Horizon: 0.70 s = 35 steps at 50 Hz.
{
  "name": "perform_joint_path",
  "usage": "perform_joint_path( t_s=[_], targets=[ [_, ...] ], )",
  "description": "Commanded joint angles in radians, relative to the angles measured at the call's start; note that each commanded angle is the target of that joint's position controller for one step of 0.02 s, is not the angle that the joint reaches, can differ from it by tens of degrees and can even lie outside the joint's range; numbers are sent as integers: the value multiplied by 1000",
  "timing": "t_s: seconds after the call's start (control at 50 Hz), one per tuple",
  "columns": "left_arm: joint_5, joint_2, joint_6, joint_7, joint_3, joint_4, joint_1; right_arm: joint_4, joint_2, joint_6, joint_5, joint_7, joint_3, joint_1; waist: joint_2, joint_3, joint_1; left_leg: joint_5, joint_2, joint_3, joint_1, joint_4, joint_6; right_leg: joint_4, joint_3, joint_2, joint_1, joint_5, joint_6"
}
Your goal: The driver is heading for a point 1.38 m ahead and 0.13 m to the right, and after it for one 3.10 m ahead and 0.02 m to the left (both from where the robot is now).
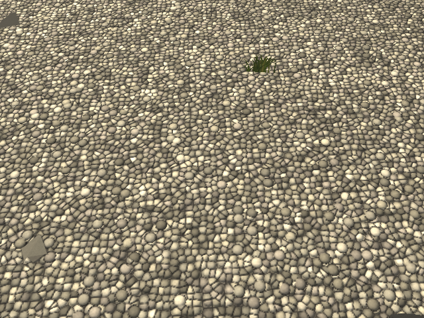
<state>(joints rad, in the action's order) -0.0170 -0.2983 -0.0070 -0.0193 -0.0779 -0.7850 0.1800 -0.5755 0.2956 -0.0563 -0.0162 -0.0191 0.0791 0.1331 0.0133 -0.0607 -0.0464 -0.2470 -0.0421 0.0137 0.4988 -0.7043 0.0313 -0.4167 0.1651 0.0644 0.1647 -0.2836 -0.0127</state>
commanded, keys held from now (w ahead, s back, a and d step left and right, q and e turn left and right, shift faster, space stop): q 0.10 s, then no key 0.08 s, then w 0.82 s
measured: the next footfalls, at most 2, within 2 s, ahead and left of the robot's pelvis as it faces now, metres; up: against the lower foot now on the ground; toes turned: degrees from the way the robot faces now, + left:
left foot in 0.06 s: +0.11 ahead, +0.13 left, +0.00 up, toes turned +4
right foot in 0.44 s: +0.14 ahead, -0.10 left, +0.00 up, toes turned +8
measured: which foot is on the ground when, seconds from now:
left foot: up 0.00-0.04, down 0.06-0.46, up 0.48-0.88, down 0.90-1.00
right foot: down 0.00-0.06, up 0.08-0.42, down 0.44-0.92, up 0.94-1.00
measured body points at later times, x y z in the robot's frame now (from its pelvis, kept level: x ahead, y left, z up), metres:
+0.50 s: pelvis +0.10 +0.00 -0.01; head +0.10 -0.02 +0.44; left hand +0.17 +0.29 -0.10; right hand +0.27 -0.24 -0.12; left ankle +0.06 +0.12 -0.72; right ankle +0.11 -0.11 -0.74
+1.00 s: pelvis +0.32 +0.09 -0.01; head +0.36 +0.10 +0.43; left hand +0.28 +0.37 -0.14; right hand +0.56 -0.12 -0.10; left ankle +0.38 +0.19 -0.74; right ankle +0.18 -0.09 -0.65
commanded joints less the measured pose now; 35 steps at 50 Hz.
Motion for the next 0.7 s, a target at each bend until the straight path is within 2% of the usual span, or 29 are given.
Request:
perform_joint_path(
  t_s=[0.02,0.04,0.06,0.08,0.1,0.12,0.14,0.16,0.18,0.2,0.22,0.26,0.28,0.32,0.36,0.4,0.42,0.44,0.46,0.48,0.5,0.52,0.54,0.56,0.6,0.66,0.7],
  targets=[
    [-26,-188,-13,4,-49,59,-56,75,93,9,-1,-12,38,30,-145,125,53,73,38,49,-142,191,-58,-47,-98,228,-90,548,142],
    [-25,-162,-17,7,-43,45,-21,56,128,12,5,-3,56,93,-93,161,76,189,66,40,-290,286,-95,-184,-46,175,-36,538,94],
    [10,-125,-22,11,-30,54,15,55,229,15,8,18,85,173,88,229,95,585,-88,-178,-532,295,-168,-430,6,97,171,272,10],
    [62,-61,-27,15,1,103,25,84,320,22,28,29,90,155,312,287,53,870,-345,-546,-680,255,-400,-735,-40,-52,481,-423,-67],
    [38,-121,-26,17,-15,96,-38,78,237,38,31,18,70,178,178,364,128,759,-352,-546,-629,298,-447,-844,-214,-47,501,-423,-67],
    [9,-142,-18,16,-20,101,-65,70,201,50,26,16,55,124,129,284,103,679,-296,-433,-566,304,-389,-854,-223,-19,518,-347,-54],
    [9,-134,-11,7,-20,86,-54,64,166,54,11,21,46,69,85,235,74,574,-233,-356,-503,309,-320,-796,-223,4,515,-271,-48],
    [20,-140,-2,-2,-22,78,-55,67,145,50,3,26,36,26,79,204,60,519,-202,-319,-436,319,-285,-737,-223,14,486,-218,-53],
    [23,-138,5,-3,-23,72,-40,70,148,46,9,30,31,-6,95,194,37,536,-175,-281,-353,329,-277,-718,-206,1,412,-173,-61],
    [23,-126,8,0,-20,65,-11,64,145,44,17,34,29,-7,103,211,24,440,-154,-260,-318,350,-275,-678,-189,-11,363,-135,-65],
    [17,-109,8,5,-14,60,3,58,141,44,19,37,28,-1,115,215,26,281,-139,-255,-305,378,-274,-614,-176,-15,341,-106,-65],
    [13,-83,1,14,0,69,-28,44,145,50,12,39,29,17,146,185,54,-75,-124,-281,-272,436,-269,-478,-165,-19,310,-67,-53],
    [13,-78,-5,19,5,78,-47,35,151,54,12,39,28,24,163,164,64,-156,-129,-301,-255,454,-267,-421,-162,-23,294,-64,-45],
    [11,-87,-21,30,6,88,-69,14,160,63,16,34,27,49,159,131,80,-215,-149,-334,-246,462,-266,-333,-160,-27,269,-67,-25],
    [6,-96,-38,38,3,88,-68,-5,167,70,11,26,26,69,141,102,83,-266,-163,-360,-228,455,-262,-263,-150,-34,234,-66,2],
    [4,-82,-54,44,4,67,-12,-14,159,70,2,20,18,54,116,83,42,-326,-145,-354,-156,426,-242,-147,-124,-51,114,5,36],
    [6,-76,-59,44,3,46,35,-18,140,70,3,19,11,50,99,79,15,-347,-117,-342,-108,397,-223,-99,-119,-62,30,21,49],
    [8,-81,-65,41,0,27,102,-17,101,72,8,18,-2,36,73,78,-16,-352,-78,-320,-48,324,-190,-61,-166,-31,-55,-6,66],
    [18,-131,-71,32,-8,9,206,-1,28,79,13,16,-23,4,-72,80,-44,-320,9,-212,69,67,-124,59,-386,132,-146,-135,118],
    [31,-241,-71,39,-35,-2,244,49,34,96,-2,19,-20,-8,-289,31,-29,-325,106,-49,293,-168,-74,225,-756,312,-176,-414,249],
    [33,-197,-80,39,-26,13,221,43,116,110,-15,24,4,-32,-213,-35,-43,-312,52,-116,378,-312,-70,262,-843,343,-148,-500,299],
    [24,-153,-85,32,-13,21,187,28,128,119,-18,19,12,-8,-182,-49,-16,-218,25,-135,417,-358,-74,250,-770,307,-164,-464,274],
    [18,-134,-87,30,-7,30,164,7,117,121,-7,17,11,12,-163,-30,-1,-150,5,-116,415,-372,-72,246,-687,266,-178,-387,245],
    [15,-129,-86,28,-4,30,152,6,107,126,2,14,11,1,-146,-30,0,-79,-14,-110,421,-354,-66,255,-622,244,-183,-289,228],
    [18,-110,-86,22,4,25,165,0,73,130,7,10,6,-22,-133,-14,-6,42,-28,-75,361,-305,-45,275,-487,187,-162,-80,204],
    [12,-106,-80,16,7,12,195,7,28,131,7,4,-8,-66,-121,5,-22,154,-25,-30,291,-164,-15,281,-345,140,-152,146,194],
    [10,-119,-73,13,5,-1,220,18,3,135,4,-5,-19,-120,-123,-3,-42,219,-13,-8,224,-39,-6,278,-284,123,-128,220,186]
  ],
)
Velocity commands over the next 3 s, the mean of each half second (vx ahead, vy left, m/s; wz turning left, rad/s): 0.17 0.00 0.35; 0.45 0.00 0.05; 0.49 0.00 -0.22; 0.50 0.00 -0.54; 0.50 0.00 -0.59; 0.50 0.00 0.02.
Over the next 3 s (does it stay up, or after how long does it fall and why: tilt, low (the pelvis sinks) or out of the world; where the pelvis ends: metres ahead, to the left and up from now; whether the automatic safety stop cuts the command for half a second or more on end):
stays up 1.40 -0.17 -0.02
